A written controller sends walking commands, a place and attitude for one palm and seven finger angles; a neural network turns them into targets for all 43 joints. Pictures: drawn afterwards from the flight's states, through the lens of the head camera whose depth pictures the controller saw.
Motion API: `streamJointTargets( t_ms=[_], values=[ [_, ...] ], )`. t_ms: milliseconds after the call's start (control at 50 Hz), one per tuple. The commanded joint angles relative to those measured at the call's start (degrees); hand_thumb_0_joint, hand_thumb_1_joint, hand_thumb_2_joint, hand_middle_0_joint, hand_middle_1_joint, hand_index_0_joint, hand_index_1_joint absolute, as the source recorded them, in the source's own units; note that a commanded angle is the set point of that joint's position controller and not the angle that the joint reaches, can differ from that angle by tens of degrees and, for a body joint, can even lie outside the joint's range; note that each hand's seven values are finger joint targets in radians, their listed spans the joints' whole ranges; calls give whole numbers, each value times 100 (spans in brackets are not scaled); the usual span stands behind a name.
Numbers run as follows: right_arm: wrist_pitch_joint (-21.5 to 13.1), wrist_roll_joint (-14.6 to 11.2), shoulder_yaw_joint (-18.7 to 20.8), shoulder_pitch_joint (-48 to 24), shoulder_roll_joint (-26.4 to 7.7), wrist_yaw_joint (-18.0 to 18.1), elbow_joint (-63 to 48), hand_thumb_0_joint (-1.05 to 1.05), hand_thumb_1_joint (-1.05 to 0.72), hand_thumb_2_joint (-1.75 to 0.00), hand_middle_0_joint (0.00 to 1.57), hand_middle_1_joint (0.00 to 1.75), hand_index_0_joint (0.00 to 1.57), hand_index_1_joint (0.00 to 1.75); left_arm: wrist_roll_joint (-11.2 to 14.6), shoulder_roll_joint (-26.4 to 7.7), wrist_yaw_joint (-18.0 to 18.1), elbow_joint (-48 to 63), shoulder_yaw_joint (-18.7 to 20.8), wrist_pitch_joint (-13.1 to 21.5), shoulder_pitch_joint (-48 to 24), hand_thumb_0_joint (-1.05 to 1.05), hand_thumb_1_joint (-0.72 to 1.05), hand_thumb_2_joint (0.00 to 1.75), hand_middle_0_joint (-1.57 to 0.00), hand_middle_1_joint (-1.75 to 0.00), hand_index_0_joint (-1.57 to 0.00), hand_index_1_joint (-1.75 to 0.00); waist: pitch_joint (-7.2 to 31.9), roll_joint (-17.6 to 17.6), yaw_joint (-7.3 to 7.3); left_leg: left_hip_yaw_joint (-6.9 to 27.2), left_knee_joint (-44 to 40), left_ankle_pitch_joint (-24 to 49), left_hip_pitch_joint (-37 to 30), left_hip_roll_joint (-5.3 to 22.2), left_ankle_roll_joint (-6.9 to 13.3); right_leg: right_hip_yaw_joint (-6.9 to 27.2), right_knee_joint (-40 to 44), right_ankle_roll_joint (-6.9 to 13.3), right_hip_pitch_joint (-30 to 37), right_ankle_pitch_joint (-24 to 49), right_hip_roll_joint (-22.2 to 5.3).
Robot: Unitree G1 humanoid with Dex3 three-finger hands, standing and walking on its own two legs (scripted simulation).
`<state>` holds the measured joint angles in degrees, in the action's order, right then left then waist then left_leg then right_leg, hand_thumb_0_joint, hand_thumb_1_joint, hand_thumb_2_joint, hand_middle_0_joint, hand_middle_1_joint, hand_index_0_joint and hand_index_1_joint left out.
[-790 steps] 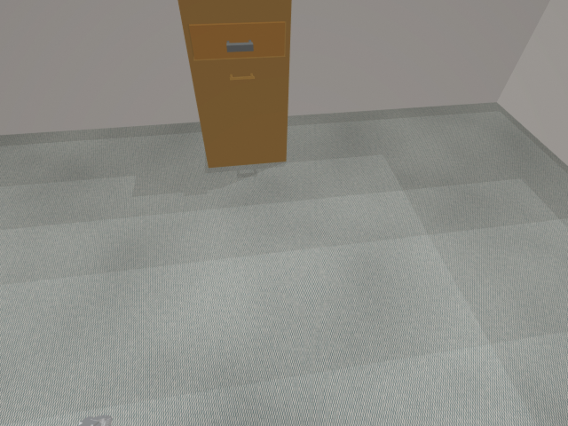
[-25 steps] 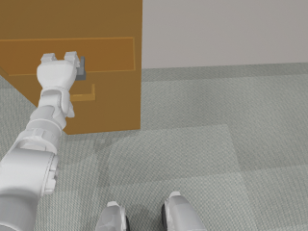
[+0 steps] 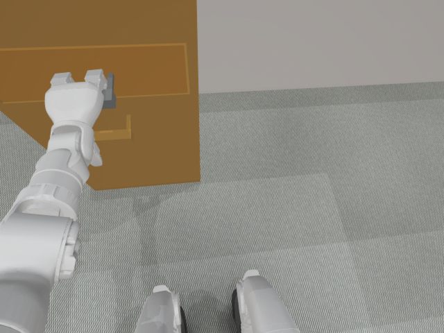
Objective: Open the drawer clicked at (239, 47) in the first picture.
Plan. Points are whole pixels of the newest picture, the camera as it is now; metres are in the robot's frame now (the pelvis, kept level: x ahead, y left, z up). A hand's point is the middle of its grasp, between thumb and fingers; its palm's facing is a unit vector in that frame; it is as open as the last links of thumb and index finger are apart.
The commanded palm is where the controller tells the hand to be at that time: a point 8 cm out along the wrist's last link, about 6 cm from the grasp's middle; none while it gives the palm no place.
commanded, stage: lower the fingers behind the handle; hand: left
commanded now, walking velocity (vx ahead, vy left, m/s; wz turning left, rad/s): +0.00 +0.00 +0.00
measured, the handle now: (85, 90) +0.58 +0.20 +0.00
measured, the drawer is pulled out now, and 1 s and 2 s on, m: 0.00 0.00 0.09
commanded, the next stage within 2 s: close the thumb around the handle in 0.04 s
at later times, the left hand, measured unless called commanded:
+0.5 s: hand (88, 119) +0.52 +0.20 -0.02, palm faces -0.06 -0.02 -1.00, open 10.2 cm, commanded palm +0.51 +0.19 +0.03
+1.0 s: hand (87, 119) +0.52 +0.20 -0.02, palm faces -0.06 -0.02 -1.00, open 6.0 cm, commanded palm +0.50 +0.20 +0.03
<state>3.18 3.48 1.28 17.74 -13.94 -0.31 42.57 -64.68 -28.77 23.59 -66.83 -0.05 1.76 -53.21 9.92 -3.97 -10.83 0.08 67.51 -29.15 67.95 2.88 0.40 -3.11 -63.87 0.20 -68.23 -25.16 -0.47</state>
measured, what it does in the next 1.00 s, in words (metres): stands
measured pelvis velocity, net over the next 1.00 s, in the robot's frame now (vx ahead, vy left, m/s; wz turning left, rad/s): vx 0.00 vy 0.01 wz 0.00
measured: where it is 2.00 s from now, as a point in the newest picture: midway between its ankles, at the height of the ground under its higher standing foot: outside the picture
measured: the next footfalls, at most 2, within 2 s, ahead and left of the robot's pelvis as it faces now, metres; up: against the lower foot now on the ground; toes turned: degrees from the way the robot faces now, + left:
none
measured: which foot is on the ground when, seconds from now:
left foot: down 0.00-1.00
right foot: down 0.00-1.00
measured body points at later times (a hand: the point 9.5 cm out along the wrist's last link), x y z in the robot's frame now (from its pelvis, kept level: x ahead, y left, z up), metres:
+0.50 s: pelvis +0.00 +0.00 +0.00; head +0.16 +0.01 +0.42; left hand +0.52 +0.20 +0.03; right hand +0.00 -0.27 -0.13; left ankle +0.01 +0.12 -0.64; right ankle +0.03 -0.12 -0.64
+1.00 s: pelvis +0.00 +0.01 +0.00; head +0.16 +0.01 +0.42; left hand +0.52 +0.20 +0.03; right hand -0.01 -0.26 -0.13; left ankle +0.01 +0.12 -0.64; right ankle +0.03 -0.12 -0.64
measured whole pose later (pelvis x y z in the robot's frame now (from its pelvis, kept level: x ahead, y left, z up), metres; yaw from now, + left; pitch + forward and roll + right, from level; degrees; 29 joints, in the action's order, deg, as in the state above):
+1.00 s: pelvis +0.00 +0.01 +0.00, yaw +0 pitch +30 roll -3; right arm 3.4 3.4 1.3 17.9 -14.3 -0.4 42.6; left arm -65.1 -28.7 25.2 -66.9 -1.2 2.4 -53.6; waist 9.8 -3.9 -10.7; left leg 0.1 67.8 -29.4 68.4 2.5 0.8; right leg -3.0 -63.8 -0.3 -68.4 -25.3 -0.7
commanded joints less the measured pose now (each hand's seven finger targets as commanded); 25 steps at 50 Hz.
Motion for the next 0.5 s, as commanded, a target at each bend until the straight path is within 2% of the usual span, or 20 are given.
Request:
streamJointTargets(
  t_ms=[0,60,100,120,140,160,200,240,260,300,360,380,400,420,440,480],
  values=[
    [-84,-2,355,1124,-1018,115,-199,0,-90,-90,20,30,20,30,-9,-1429,217,1072,229,132,-2289,0,-50,30,-30,-120,-30,-120,2957,-332,-73,67,-616,1964,-1820,-313,249,82,685,140,1807,1672,268],
    [-82,10,371,1134,-1035,97,-202,0,-90,-90,20,30,20,30,-16,-1502,233,1089,338,190,-2094,0,-50,30,-30,-120,-30,-120,2995,-353,18,53,-582,2084,-1848,-311,232,82,656,146,1817,1766,273],
    [-83,6,391,1151,-1032,91,-207,0,-90,-90,20,30,20,30,-2,-1478,260,1127,332,223,-2143,0,-50,30,-30,-120,-30,-120,3085,-324,-20,47,-545,2110,-1857,-315,237,89,641,135,1822,1808,268],
    [-75,3,377,1125,-1044,92,-190,0,-90,-90,20,30,20,30,-18,-1562,282,1069,366,200,-2159,0,-50,30,-30,-120,-30,-120,2991,-366,2,42,-548,2014,-1783,-316,229,95,642,139,1772,1709,269],
    [-77,-1,380,1133,-1041,93,-190,0,-90,-90,20,30,20,30,-21,-1463,309,1055,281,180,-2251,0,-44,32,-30,-121,-30,-121,2919,-279,-78,45,-555,1932,-1740,-313,243,85,667,132,1728,1637,272],
    [-79,5,379,1151,-1059,99,-170,0,-90,-90,20,30,20,30,-38,-1584,339,1112,360,181,-2332,0,-39,35,-31,-121,-31,-121,2968,-283,-57,62,-558,1952,-1745,-311,240,84,651,132,1754,1644,270],
    [-72,5,390,1153,-1062,84,-184,0,-90,-90,20,30,20,30,-37,-1516,364,1116,330,153,-2285,0,-28,40,-32,-122,-32,-122,3118,-472,-18,99,-571,2105,-1965,-314,211,57,622,150,1664,1672,274],
    [-55,14,387,1141,-1073,81,-164,0,-90,-90,20,30,20,30,-40,-1593,393,1140,384,96,-2346,0,-16,44,-32,-124,-32,-124,3126,-472,-13,94,-559,2172,-1993,-300,207,53,611,143,1679,1723,275],
    [-47,3,386,1133,-1068,75,-178,0,-90,-90,20,30,20,30,-41,-1501,391,1072,308,56,-2309,0,-11,47,-33,-124,-33,-124,3106,-465,-20,108,-577,2161,-2007,-313,201,44,629,150,1664,1693,278],
    [-45,-3,390,1148,-1077,82,-147,0,-90,-90,20,30,20,30,-46,-1399,390,930,213,-7,-2432,0,0,52,-34,-125,-34,-125,2976,-368,-134,133,-566,2068,-1976,-292,208,23,639,137,1499,1570,281],
    [-46,-1,378,1156,-1086,88,-156,0,-90,-90,20,30,20,30,-43,-1435,360,951,216,-72,-2469,0,17,59,-35,-127,-35,-127,3067,-520,-82,152,-614,2120,-2112,-297,190,12,651,154,1523,1560,281],
    [-45,-1,387,1150,-1075,90,-164,0,-90,-90,20,30,20,30,-24,-1375,332,1063,192,-47,-2595,0,23,61,-35,-128,-35,-128,3173,-513,-124,174,-599,2231,-2229,-281,189,6,624,151,1488,1611,280],
    [-32,-3,376,1163,-1083,97,-166,0,-90,-90,20,30,20,30,-35,-1412,309,933,214,-71,-2431,0,28,64,-36,-128,-36,-128,3085,-480,-87,169,-607,2221,-2186,-285,187,5,640,149,1509,1612,283],
    [-41,-5,377,1161,-1065,105,-184,0,-90,-90,20,30,20,30,-47,-1322,289,1053,130,-44,-2550,0,34,66,-36,-129,-36,-129,3114,-557,-116,181,-616,2213,-2223,-271,180,-2,637,151,1469,1584,281],
    [-55,-5,386,1164,-1044,100,-187,0,-90,-90,20,30,20,30,-28,-1221,272,1049,73,-35,-2521,0,40,68,-36,-130,-36,-130,3092,-550,-124,151,-603,2213,-2211,-283,195,7,667,150,1507,1621,285],
    [-52,0,361,1166,-1069,102,-168,0,-90,-90,20,30,20,30,16,-1384,229,936,217,-9,-2421,0,51,73,-37,-131,-37,-131,3071,-316,-114,173,-597,2178,-2106,-278,207,15,646,146,1579,1624,287]
  ],
)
